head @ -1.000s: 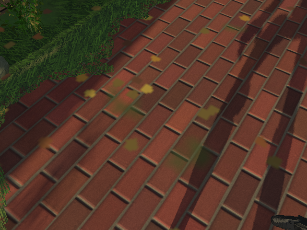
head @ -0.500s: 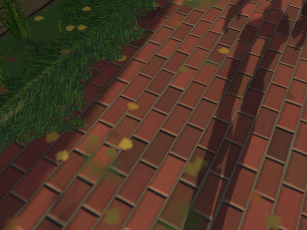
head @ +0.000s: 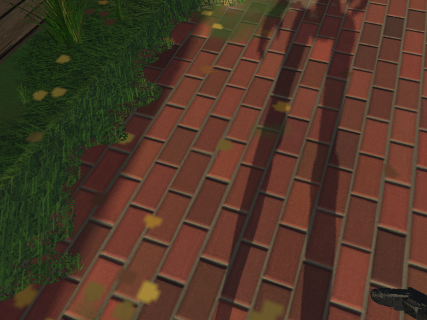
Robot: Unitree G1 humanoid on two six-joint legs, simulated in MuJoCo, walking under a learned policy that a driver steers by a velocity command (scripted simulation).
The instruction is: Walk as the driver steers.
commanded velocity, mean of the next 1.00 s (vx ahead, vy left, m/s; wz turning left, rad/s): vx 0.50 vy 0.00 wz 0.21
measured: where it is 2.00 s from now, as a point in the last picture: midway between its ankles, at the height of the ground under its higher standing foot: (214, 233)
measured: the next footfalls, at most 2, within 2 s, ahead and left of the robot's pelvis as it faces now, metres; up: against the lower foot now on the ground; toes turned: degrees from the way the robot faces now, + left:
left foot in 0.02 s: +0.18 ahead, +0.12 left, +0.00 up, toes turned -3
right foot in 0.50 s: +0.44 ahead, -0.14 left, +0.00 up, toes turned +2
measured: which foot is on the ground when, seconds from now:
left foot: up 0.00-0.00, down 0.02-0.50, up 0.52-1.00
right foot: down 0.00-0.04, up 0.06-0.48, down 0.50-1.00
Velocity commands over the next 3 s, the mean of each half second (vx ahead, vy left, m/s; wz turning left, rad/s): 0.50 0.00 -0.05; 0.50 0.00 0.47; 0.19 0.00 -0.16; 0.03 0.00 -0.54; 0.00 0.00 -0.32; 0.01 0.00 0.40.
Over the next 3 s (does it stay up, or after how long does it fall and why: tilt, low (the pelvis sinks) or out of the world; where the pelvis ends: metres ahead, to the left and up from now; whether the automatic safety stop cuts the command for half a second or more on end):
stays up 0.74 0.14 0.01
